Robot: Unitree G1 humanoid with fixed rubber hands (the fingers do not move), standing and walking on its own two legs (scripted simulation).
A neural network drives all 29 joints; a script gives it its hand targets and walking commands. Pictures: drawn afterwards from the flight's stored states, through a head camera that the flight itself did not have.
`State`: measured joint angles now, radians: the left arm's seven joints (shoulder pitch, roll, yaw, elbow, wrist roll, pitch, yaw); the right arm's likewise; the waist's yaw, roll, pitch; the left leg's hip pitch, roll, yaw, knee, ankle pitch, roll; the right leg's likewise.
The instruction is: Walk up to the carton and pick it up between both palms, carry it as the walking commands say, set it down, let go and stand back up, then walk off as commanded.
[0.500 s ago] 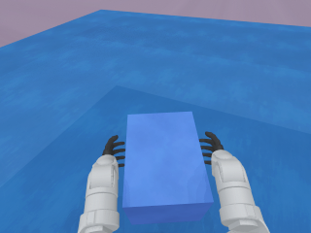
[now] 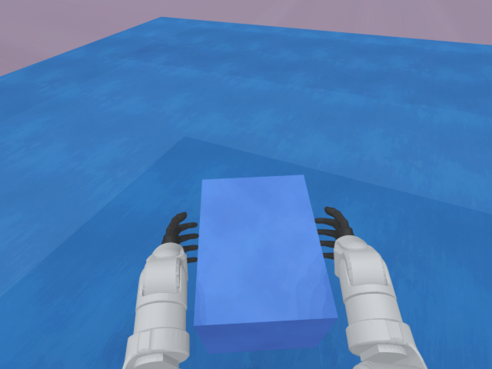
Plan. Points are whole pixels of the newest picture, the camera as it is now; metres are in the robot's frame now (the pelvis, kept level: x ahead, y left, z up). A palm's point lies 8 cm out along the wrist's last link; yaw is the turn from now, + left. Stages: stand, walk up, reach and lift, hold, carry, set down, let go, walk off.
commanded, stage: hold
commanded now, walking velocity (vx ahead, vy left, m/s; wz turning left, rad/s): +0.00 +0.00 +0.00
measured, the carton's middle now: (257, 261) +0.32 +0.00 -0.03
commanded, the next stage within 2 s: carry in 0.36 s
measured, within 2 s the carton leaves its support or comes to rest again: neither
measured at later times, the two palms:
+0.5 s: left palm (172, 244) +0.31 +0.15 +0.06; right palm (339, 236) +0.30 -0.14 +0.06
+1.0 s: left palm (183, 171) +0.48 +0.15 +0.08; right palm (315, 166) +0.48 -0.14 +0.08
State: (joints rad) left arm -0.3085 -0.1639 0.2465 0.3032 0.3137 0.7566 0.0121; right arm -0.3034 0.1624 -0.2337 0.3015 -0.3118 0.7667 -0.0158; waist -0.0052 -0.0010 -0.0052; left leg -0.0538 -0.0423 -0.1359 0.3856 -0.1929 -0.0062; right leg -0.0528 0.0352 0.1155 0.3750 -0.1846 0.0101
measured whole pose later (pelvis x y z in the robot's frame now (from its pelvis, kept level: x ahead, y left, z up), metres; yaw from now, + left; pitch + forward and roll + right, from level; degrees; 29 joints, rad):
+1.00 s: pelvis +0.21 +0.01 -0.01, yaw -3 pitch +7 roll +0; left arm -0.15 -0.13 0.06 -0.37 0.08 1.21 0.26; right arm -0.17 0.14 0.00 -0.33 -0.09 1.21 -0.26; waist 0.02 -0.03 -0.14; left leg -0.35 0.00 0.22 0.52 -0.29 0.09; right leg -0.35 -0.05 -0.04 0.99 -0.45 0.01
